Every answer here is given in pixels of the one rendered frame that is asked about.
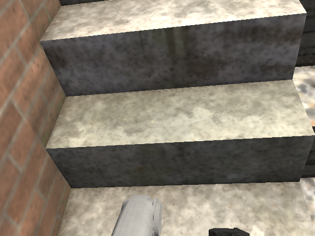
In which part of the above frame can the left robot thigh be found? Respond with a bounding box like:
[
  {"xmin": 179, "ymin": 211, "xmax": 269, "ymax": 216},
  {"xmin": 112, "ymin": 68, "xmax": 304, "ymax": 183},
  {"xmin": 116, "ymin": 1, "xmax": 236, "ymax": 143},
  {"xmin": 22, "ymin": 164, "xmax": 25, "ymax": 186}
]
[{"xmin": 111, "ymin": 195, "xmax": 162, "ymax": 236}]

